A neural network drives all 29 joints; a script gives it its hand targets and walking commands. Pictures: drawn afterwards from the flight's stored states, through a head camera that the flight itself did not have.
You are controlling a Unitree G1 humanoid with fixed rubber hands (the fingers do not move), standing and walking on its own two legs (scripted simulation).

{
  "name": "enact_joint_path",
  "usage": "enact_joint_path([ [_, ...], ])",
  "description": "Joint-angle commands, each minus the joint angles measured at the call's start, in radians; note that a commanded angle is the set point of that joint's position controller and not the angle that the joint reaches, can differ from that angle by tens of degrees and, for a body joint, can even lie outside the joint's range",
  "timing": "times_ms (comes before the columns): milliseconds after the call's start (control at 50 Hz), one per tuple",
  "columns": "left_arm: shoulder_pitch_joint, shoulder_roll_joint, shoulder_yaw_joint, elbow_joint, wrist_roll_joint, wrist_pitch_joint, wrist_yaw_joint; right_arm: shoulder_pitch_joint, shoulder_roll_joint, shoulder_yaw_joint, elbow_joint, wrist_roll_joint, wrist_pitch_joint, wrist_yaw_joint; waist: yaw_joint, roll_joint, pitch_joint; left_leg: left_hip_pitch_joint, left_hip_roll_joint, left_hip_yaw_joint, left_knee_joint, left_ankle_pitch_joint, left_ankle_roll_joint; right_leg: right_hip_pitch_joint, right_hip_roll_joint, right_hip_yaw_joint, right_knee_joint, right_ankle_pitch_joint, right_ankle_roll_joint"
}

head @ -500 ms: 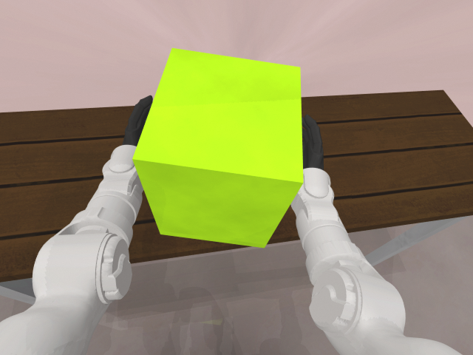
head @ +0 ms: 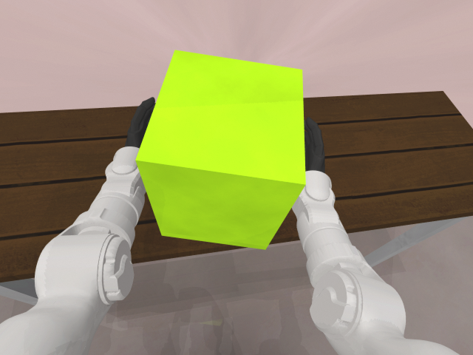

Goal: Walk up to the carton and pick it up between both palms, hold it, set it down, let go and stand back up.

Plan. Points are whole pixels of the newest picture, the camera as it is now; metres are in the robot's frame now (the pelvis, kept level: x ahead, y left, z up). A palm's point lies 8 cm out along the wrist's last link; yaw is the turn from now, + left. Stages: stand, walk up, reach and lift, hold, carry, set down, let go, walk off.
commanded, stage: reach and lift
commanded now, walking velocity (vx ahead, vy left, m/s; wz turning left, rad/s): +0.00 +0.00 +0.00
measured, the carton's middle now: (225, 160) +0.44 +0.00 +0.05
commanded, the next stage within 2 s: none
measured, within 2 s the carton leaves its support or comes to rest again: leaves its support in 1.60 s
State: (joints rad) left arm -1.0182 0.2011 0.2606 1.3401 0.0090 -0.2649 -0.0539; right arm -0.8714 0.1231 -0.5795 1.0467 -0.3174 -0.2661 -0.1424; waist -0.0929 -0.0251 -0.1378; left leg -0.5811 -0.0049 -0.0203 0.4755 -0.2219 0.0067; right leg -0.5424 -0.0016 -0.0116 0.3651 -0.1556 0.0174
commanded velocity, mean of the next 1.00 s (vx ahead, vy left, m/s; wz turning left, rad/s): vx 0.00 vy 0.00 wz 0.00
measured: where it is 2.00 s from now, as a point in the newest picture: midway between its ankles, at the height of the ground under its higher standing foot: outside the picture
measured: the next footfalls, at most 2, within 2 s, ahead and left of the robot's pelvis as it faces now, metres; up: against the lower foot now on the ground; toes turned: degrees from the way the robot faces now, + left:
none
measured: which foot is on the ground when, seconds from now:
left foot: down 0.00-1.00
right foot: down 0.00-1.00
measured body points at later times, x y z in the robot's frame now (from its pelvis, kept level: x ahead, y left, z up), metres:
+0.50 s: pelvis +0.00 +0.00 +0.00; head +0.10 +0.03 +0.44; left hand +0.48 +0.14 +0.05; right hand +0.43 -0.15 +0.06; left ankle -0.02 +0.10 -0.74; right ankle -0.01 -0.14 -0.74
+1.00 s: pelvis -0.03 -0.01 +0.00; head +0.06 +0.02 +0.44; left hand +0.45 +0.13 +0.06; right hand +0.39 -0.16 +0.06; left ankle -0.02 +0.10 -0.74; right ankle -0.01 -0.14 -0.74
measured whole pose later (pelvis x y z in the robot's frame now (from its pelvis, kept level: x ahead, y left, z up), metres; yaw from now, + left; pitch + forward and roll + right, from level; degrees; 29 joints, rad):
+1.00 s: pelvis -0.03 -0.01 +0.00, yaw +0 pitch +17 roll -2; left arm -1.01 0.16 0.26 1.38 0.07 -0.38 -0.02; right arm -0.83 0.12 -0.65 1.15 -0.33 -0.50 -0.18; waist -0.08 -0.02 -0.14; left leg -0.58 0.01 -0.02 0.48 -0.19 0.00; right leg -0.54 0.02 -0.01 0.35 -0.11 0.02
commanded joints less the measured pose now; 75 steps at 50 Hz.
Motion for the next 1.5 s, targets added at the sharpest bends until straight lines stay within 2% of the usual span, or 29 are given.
enact_joint_path([
  [0, -0.572, -0.645, -0.163, -0.025, 0.209, -0.083, -0.082, -0.512, 0.546, 0.313, -0.044, -0.108, -0.058, 0.169, 0.005, 0.228, -0.747, 0.532, 0.045, 0.053, 0.091, 0.831, -0.170, 0.377, 0.042, -0.103, 0.048, 0.547, -0.033],
  [40, -0.553, -0.638, -0.144, -0.002, 0.227, -0.069, -0.079, -0.524, 0.536, 0.292, -0.003, -0.102, -0.058, 0.168, 0.013, 0.256, -0.691, 0.594, 0.057, 0.042, 0.084, 0.873, -0.171, 0.290, 0.042, -0.109, 0.014, 0.452, -0.040],
  [80, -0.522, -0.631, -0.125, 0.022, 0.245, -0.074, -0.088, -0.492, 0.560, 0.321, -0.024, -0.109, -0.054, 0.168, 0.030, 0.212, -0.680, 0.530, 0.041, 0.069, 0.084, 0.843, -0.163, 0.381, 0.041, -0.098, 0.029, 0.546, -0.041],
  [220, -0.551, -0.655, -0.149, 0.009, 0.240, -0.064, -0.084, -0.509, 0.511, 0.279, 0.014, -0.098, -0.065, 0.166, 0.005, 0.258, -0.694, 0.591, 0.057, 0.045, 0.077, 0.846, -0.176, 0.279, 0.048, -0.111, -0.007, 0.425, -0.051],
  [300, -0.533, -0.653, -0.157, -0.005, 0.227, -0.081, -0.091, -0.472, 0.556, 0.326, -0.014, -0.107, -0.069, 0.153, -0.002, 0.238, -0.741, 0.477, 0.029, 0.067, 0.075, 0.785, -0.159, 0.436, 0.034, -0.090, 0.049, 0.601, -0.034],
  [320, -0.573, -0.680, -0.178, -0.010, 0.223, -0.082, -0.090, -0.495, 0.571, 0.332, -0.009, -0.095, -0.072, 0.152, -0.011, 0.225, -0.757, 0.508, 0.041, 0.057, 0.083, 0.804, -0.164, 0.421, 0.040, -0.103, 0.048, 0.579, -0.035],
  [360, -0.529, -0.674, -0.163, -0.021, 0.246, -0.081, -0.083, -0.492, 0.578, 0.358, -0.026, -0.086, -0.089, 0.152, 0.026, 0.244, -0.772, 0.522, 0.042, 0.059, 0.089, 0.858, -0.167, 0.402, 0.042, -0.098, 0.041, 0.573, -0.041],
  [380, -0.559, -0.683, -0.176, -0.020, 0.232, -0.085, -0.077, -0.514, 0.554, 0.350, -0.031, -0.096, -0.098, 0.149, 0.006, 0.239, -0.758, 0.540, 0.049, 0.054, 0.085, 0.859, -0.176, 0.382, 0.046, -0.110, 0.037, 0.543, -0.038],
  [400, -0.552, -0.683, -0.187, -0.033, 0.225, -0.098, -0.077, -0.509, 0.567, 0.352, -0.016, -0.093, -0.111, 0.152, 0.028, 0.235, -0.773, 0.568, 0.059, 0.056, 0.092, 0.899, -0.174, 0.366, 0.044, -0.108, 0.036, 0.557, -0.038],
  [460, -0.559, -0.673, -0.162, 0.007, 0.236, -0.104, -0.074, -0.520, 0.540, 0.347, -0.010, -0.096, -0.135, 0.147, 0.019, 0.226, -0.749, 0.561, 0.057, 0.048, 0.085, 0.883, -0.170, 0.344, 0.046, -0.106, 0.018, 0.556, -0.049],
  [480, -0.581, -0.692, -0.202, -0.022, 0.224, -0.118, -0.073, -0.541, 0.543, 0.347, 0.001, -0.094, -0.151, 0.148, -0.003, 0.217, -0.810, 0.569, 0.063, 0.040, 0.101, 0.903, -0.179, 0.345, 0.052, -0.117, 0.032, 0.577, -0.044],
  [540, -0.579, -0.693, -0.212, -0.040, 0.241, -0.136, -0.057, -0.541, 0.524, 0.351, 0.053, -0.101, -0.196, 0.150, 0.020, 0.273, -0.796, 0.632, 0.079, 0.031, 0.103, 1.002, -0.191, 0.276, 0.062, -0.135, 0.022, 0.508, -0.052],
  [580, -0.580, -0.704, -0.242, -0.094, 0.236, -0.157, -0.044, -0.548, 0.505, 0.367, -0.012, -0.111, -0.244, 0.145, 0.017, 0.248, -0.838, 0.675, 0.085, 0.028, 0.108, 1.060, -0.199, 0.230, 0.070, -0.148, 0.012, 0.505, -0.051],
  [660, -0.603, -0.697, -0.188, -0.023, 0.285, -0.175, -0.051, -0.582, 0.468, 0.298, 0.064, -0.173, -0.290, 0.140, 0.002, 0.223, -0.808, 0.637, 0.087, 0.042, 0.085, 0.966, -0.189, 0.236, 0.068, -0.145, -0.011, 0.484, -0.051],
  [760, -0.652, -0.662, -0.206, -0.081, 0.277, -0.191, -0.043, -0.578, 0.415, 0.293, 0.103, -0.175, -0.334, 0.147, 0.021, 0.237, -0.812, 0.608, 0.083, 0.066, 0.059, 0.926, -0.181, 0.255, 0.067, -0.149, -0.012, 0.497, -0.058],
  [780, -0.628, -0.674, -0.180, -0.077, 0.295, -0.192, -0.036, -0.596, 0.410, 0.301, 0.114, -0.182, -0.340, 0.147, 0.052, 0.225, -0.808, 0.623, 0.083, 0.069, 0.052, 0.912, -0.179, 0.258, 0.067, -0.138, -0.015, 0.476, -0.058],
  [840, -0.670, -0.645, -0.193, -0.062, 0.290, -0.201, -0.045, -0.598, 0.404, 0.262, 0.132, -0.191, -0.330, 0.146, 0.016, 0.211, -0.807, 0.585, 0.065, 0.084, 0.021, 0.784, -0.160, 0.279, 0.062, -0.145, -0.013, 0.453, -0.050],
  [860, -0.676, -0.655, -0.168, -0.033, 0.283, -0.196, -0.042, -0.651, 0.394, 0.269, 0.100, -0.213, -0.343, 0.147, 0.046, 0.191, -0.787, 0.562, 0.063, 0.087, 0.023, 0.765, -0.152, 0.274, 0.061, -0.140, -0.013, 0.438, -0.055],
  [900, -0.715, -0.618, -0.162, -0.018, 0.267, -0.201, -0.045, -0.656, 0.388, 0.251, 0.097, -0.201, -0.324, 0.148, 0.030, 0.164, -0.794, 0.509, 0.059, 0.084, 0.011, 0.639, -0.142, 0.291, 0.054, -0.133, -0.012, 0.400, -0.052],
  [1060, -0.748, -0.576, -0.162, 0.012, 0.204, -0.200, -0.043, -0.722, 0.427, 0.293, 0.046, -0.192, -0.266, 0.161, 0.069, 0.140, -0.790, 0.353, 0.037, 0.114, -0.044, 0.327, -0.093, 0.346, 0.036, -0.104, 0.011, 0.281, -0.039],
  [1120, -0.731, -0.607, -0.219, 0.018, 0.184, -0.192, -0.031, -0.713, 0.441, 0.290, 0.063, -0.196, -0.256, 0.152, 0.033, 0.178, -0.860, 0.374, 0.038, 0.107, -0.019, 0.367, -0.109, 0.305, 0.043, -0.107, 0.028, 0.297, -0.045],
  [1200, -0.710, -0.665, -0.285, -0.006, 0.123, -0.175, -0.031, -0.696, 0.454, 0.365, 0.055, -0.170, -0.227, 0.161, 0.054, 0.181, -0.926, 0.420, 0.041, 0.093, -0.004, 0.412, -0.110, 0.273, 0.059, -0.116, 0.038, 0.302, -0.044],
  [1220, -0.741, -0.682, -0.297, -0.051, 0.112, -0.172, -0.028, -0.698, 0.450, 0.365, 0.043, -0.151, -0.222, 0.163, 0.034, 0.182, -0.895, 0.443, 0.042, 0.085, 0.003, 0.435, -0.118, 0.261, 0.062, -0.120, 0.031, 0.296, -0.046],
  [1280, -0.699, -0.694, -0.319, -0.054, 0.089, -0.159, -0.038, -0.674, 0.502, 0.429, -0.007, -0.085, -0.201, 0.147, 0.049, 0.185, -0.938, 0.459, 0.028, 0.096, 0.022, 0.530, -0.113, 0.331, 0.060, -0.094, 0.044, 0.419, -0.032],
  [1320, -0.691, -0.728, -0.360, -0.048, 0.043, -0.153, -0.041, -0.676, 0.518, 0.455, -0.019, -0.049, -0.181, 0.141, 0.013, 0.180, -0.971, 0.457, 0.028, 0.081, 0.046, 0.594, -0.119, 0.351, 0.064, -0.081, 0.057, 0.480, -0.030],
  [1380, -0.743, -0.750, -0.382, -0.138, -0.001, -0.155, -0.039, -0.690, 0.587, 0.558, -0.079, 0.018, -0.153, 0.134, 0.040, 0.185, -1.030, 0.414, 0.020, 0.076, 0.068, 0.645, -0.108, 0.424, 0.057, -0.058, 0.080, 0.567, -0.021],
  [1420, -0.783, -0.781, -0.421, -0.168, -0.026, -0.139, -0.038, -0.713, 0.565, 0.561, -0.090, 0.060, -0.129, 0.127, 0.001, 0.197, -1.015, 0.455, 0.024, 0.046, 0.075, 0.688, -0.125, 0.381, 0.059, -0.060, 0.064, 0.547, -0.025],
  [1460, -0.720, -0.843, -0.479, -0.226, -0.077, -0.117, -0.022, -0.715, 0.610, 0.656, -0.190, 0.114, -0.103, 0.126, 0.017, 0.213, -1.094, 0.475, 0.026, 0.033, 0.107, 0.765, -0.125, 0.404, 0.073, -0.054, 0.094, 0.614, -0.020],
  [1480, -0.734, -0.874, -0.508, -0.308, -0.098, -0.117, -0.019, -0.709, 0.617, 0.678, -0.222, 0.123, -0.104, 0.125, -0.002, 0.230, -1.135, 0.507, 0.028, 0.020, 0.127, 0.834, -0.142, 0.405, 0.077, -0.044, 0.091, 0.618, -0.028],
])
